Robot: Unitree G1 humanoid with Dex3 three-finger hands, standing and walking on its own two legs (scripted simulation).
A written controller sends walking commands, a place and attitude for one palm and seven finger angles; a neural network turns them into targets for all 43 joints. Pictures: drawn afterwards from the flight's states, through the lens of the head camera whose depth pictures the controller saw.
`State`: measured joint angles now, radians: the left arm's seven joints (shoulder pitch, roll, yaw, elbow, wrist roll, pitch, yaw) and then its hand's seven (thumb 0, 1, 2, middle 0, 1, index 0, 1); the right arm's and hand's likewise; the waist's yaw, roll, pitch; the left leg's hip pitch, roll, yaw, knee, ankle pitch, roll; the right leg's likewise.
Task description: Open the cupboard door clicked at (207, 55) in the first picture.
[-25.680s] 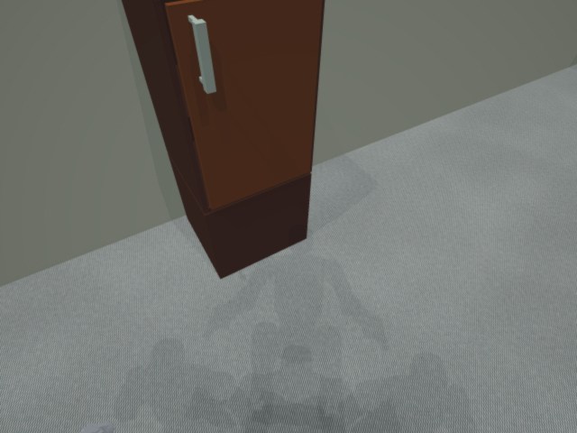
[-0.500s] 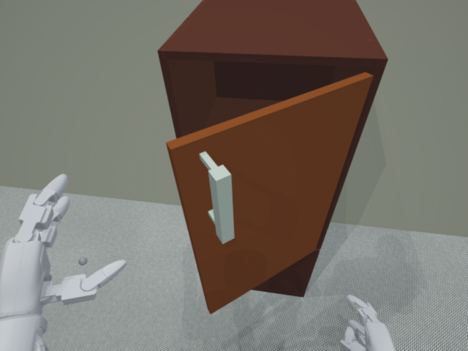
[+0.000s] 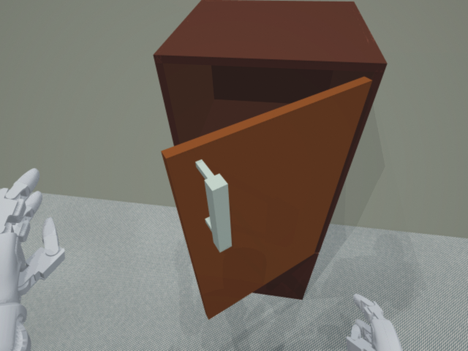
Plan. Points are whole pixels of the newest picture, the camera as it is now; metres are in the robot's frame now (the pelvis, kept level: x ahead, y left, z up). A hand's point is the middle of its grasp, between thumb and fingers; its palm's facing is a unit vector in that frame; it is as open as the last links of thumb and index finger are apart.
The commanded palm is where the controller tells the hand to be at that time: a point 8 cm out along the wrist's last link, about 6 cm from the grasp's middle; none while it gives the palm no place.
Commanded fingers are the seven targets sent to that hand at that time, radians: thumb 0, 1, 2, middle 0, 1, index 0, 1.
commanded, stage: draw the hand back to the body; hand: left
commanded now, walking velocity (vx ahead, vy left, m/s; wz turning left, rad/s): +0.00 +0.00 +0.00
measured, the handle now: (212, 207) +0.29 +0.07 +0.15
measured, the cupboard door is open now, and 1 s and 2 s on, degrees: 40 40 40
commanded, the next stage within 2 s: step back with the hand held close in 0.18 s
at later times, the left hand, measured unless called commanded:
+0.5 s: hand (54, 253) +0.19 +0.27 +0.15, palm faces +0.40 -0.79 -0.47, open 7.4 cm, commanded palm +0.13 +0.30 +0.17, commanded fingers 0.00 0.90 0.90 -0.20 -0.30 -0.20 -0.30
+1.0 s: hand out of the picture +0.10 +0.29 +0.15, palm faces +0.44 -0.78 -0.44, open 7.4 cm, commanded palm +0.05 +0.33 +0.17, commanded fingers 0.00 0.90 0.90 -0.20 -0.30 -0.20 -0.30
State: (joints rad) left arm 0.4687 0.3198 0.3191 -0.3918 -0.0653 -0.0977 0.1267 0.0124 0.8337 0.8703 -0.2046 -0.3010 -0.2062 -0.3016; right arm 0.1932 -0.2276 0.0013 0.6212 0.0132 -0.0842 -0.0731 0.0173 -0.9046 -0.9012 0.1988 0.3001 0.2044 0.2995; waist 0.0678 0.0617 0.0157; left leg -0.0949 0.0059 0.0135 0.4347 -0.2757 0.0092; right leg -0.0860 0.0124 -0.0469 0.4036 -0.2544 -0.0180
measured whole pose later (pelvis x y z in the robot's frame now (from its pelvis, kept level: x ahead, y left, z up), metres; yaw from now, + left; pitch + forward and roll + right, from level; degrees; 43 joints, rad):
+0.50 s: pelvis -0.02 +0.01 +0.00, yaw -2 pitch -1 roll -1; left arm 0.51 0.36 0.38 -0.40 -0.05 -0.14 0.11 0.01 0.89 0.89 -0.21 -0.30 -0.21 -0.30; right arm 0.17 -0.23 0.00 0.58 0.02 -0.02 -0.06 0.02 -0.90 -0.90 0.20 0.30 0.21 0.30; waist 0.03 0.06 0.04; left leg -0.17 0.02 0.04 0.45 -0.25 0.02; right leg -0.16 0.02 -0.02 0.39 -0.21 -0.01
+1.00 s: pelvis -0.10 +0.03 -0.02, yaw -1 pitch -1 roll -1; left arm 0.54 0.38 0.43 -0.53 -0.02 -0.19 0.16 0.01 0.89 0.89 -0.21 -0.30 -0.21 -0.30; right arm 0.23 -0.21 0.00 0.56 0.01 -0.06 -0.07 0.02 -0.90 -0.90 0.20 0.30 0.21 0.30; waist 0.01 -0.01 0.05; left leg -0.42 -0.01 0.04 0.68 -0.31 0.05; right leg -0.39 -0.01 -0.02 0.58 -0.18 0.01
